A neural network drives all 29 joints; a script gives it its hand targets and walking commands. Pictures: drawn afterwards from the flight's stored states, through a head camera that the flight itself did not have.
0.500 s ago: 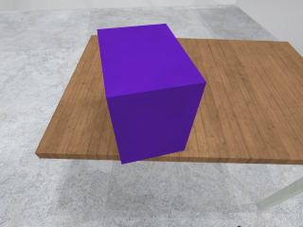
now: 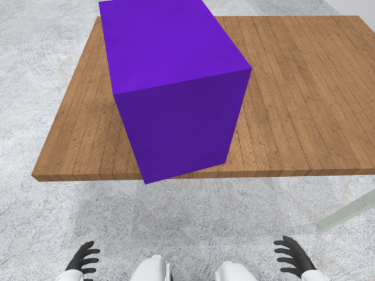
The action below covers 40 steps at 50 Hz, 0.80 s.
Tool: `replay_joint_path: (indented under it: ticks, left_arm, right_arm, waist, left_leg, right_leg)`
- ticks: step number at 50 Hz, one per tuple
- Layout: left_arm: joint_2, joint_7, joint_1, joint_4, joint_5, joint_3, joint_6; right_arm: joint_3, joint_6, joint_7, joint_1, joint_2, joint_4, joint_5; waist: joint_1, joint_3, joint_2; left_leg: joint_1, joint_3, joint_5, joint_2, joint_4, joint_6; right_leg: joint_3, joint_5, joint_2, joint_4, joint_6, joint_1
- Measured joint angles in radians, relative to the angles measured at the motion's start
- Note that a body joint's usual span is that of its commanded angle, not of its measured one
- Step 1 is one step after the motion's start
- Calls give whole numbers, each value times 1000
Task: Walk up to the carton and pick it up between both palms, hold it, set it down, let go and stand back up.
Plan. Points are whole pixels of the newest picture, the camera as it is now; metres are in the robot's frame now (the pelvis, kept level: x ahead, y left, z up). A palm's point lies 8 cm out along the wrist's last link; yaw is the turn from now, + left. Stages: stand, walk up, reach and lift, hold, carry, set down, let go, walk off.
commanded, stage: reach and lift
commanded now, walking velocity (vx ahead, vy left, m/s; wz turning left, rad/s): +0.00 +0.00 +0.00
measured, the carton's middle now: (168, 91) +0.47 +0.06 +0.13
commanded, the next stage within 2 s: none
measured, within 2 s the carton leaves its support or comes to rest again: neither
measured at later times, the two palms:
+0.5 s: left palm (88, 249) +0.18 +0.22 -0.04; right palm (308, 234) +0.21 -0.23 -0.03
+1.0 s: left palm (85, 228) +0.21 +0.22 +0.01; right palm (303, 206) +0.26 -0.22 +0.00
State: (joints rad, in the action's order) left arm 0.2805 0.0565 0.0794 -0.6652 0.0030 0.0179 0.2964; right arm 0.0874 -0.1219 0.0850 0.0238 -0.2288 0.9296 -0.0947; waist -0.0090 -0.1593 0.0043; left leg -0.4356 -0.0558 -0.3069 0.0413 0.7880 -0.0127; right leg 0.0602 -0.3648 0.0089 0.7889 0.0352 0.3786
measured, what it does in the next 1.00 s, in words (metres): shifts its weight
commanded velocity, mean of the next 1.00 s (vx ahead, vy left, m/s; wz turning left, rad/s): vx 0.00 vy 0.00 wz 0.00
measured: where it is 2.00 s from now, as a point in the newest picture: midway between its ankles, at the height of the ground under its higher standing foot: outside the picture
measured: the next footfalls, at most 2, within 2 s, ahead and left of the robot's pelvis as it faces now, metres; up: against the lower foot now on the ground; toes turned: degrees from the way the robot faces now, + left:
none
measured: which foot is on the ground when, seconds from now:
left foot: down 0.00-1.00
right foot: down 0.00-1.00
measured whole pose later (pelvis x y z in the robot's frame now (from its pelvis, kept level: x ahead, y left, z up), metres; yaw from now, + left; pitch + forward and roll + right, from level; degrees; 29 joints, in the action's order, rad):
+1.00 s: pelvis +0.10 -0.04 +0.04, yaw +2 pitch -5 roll +1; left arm 0.20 0.04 0.40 -0.16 -0.04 0.10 0.11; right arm -0.11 -0.13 0.01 0.36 -0.19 0.39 0.19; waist -0.08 -0.04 -0.06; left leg 0.01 -0.02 -0.18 0.05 0.26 0.06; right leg 0.01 -0.25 0.02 0.27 -0.03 -0.07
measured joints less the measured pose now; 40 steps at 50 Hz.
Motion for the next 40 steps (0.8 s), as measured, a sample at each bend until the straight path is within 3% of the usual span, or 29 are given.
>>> replay_joint_path:
  ticks: [6, 11, 16, 27, 40]
  left_arm:
    - [-56, 10, 8, 130, 5, -8, -21]
    - [-85, 6, 41, 141, 22, 9, -20]
    - [-69, 12, 49, 130, 33, 41, -13]
    - [-45, -9, 147, 247, -11, 55, -43]
    - [-91, -22, 279, 390, -36, 73, -149]
  right_arm:
    - [-35, -32, -1, 85, 65, -99, 16]
    - [-60, 0, -30, 156, 74, -162, 43]
    - [-87, 42, -60, 178, 66, -222, 78]
    - [-133, 92, -86, 219, 107, -399, 120]
    - [-151, 20, -97, 290, 88, -459, 186]
  waist:
    - [2, -16, -28]
    - [7, 27, -55]
    - [-12, 40, -74]
    - [-37, 71, -62]
    - [-56, 99, -49]
  left_leg:
    - [120, 17, 49, 13, -124, 25]
    - [225, 26, 94, 8, -246, 38]
    - [308, 24, 115, 1, -322, 43]
    - [386, 37, 151, -1, -450, 63]
    - [414, 35, 143, 5, -509, 65]
  right_leg:
    - [-19, 46, 14, -123, -27, -122]
    - [-31, 71, 11, -216, -43, -217]
    - [-31, 69, 5, -247, -54, -279]
    - [-47, 88, 3, -357, -62, -354]
    - [-47, 109, 8, -470, -62, -407]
